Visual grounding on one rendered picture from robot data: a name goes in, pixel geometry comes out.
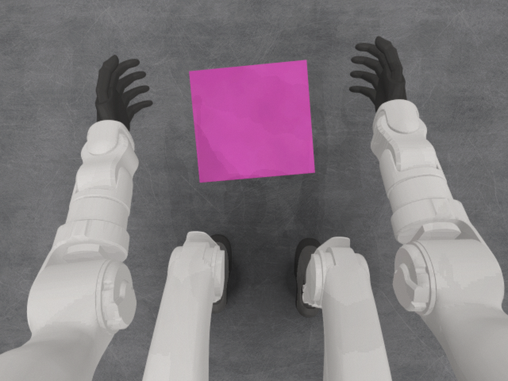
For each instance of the robot right hand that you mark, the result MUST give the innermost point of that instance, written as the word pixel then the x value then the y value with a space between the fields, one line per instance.
pixel 389 82

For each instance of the robot right forearm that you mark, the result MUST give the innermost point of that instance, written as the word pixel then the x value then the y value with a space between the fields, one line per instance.
pixel 422 204

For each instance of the left robot shin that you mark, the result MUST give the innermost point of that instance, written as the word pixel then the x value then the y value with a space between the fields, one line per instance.
pixel 192 236

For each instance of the carton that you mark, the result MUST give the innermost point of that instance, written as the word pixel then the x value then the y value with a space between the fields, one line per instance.
pixel 252 121

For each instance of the left robot foot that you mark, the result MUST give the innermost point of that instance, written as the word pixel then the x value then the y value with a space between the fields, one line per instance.
pixel 224 244

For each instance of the robot left upper arm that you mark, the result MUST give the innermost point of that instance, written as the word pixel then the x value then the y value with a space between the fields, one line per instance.
pixel 74 311

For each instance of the robot left hand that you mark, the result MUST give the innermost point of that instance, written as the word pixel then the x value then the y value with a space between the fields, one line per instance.
pixel 111 102

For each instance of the robot right upper arm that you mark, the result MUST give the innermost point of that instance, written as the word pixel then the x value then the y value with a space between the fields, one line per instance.
pixel 456 288

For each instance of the robot left forearm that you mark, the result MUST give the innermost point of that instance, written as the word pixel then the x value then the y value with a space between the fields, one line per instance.
pixel 97 219

